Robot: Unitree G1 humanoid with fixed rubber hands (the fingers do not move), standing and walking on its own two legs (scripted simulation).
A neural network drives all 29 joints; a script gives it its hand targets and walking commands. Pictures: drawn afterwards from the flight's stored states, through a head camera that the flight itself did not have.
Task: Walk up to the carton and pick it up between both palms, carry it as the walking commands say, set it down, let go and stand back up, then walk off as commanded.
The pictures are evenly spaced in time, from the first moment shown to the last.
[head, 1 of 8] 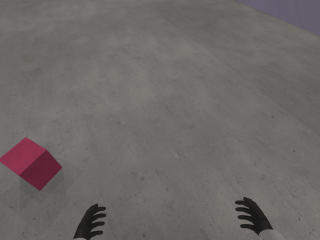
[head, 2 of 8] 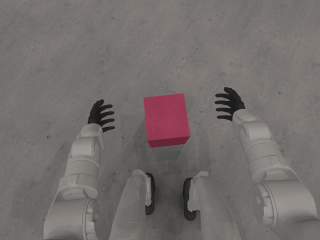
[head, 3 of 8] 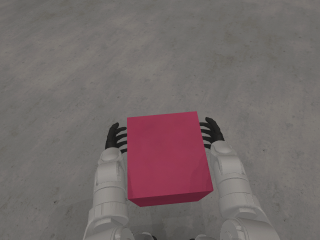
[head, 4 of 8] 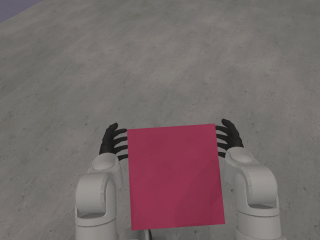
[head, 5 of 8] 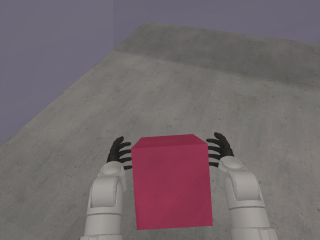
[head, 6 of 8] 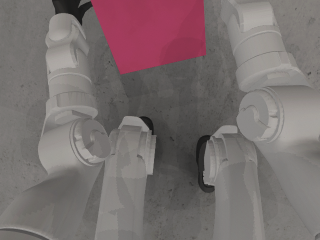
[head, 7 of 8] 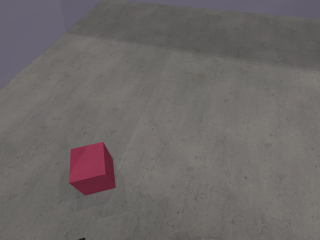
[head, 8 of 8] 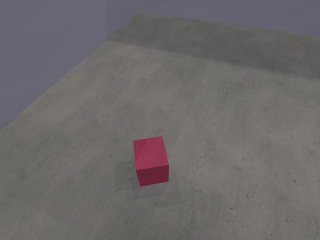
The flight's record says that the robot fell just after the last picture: no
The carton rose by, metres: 0.65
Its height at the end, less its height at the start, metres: +0.00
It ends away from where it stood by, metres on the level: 5.78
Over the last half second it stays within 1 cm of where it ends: yes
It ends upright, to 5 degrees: yes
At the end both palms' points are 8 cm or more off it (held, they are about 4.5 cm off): yes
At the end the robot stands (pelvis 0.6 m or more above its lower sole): yes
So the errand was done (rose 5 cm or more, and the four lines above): yes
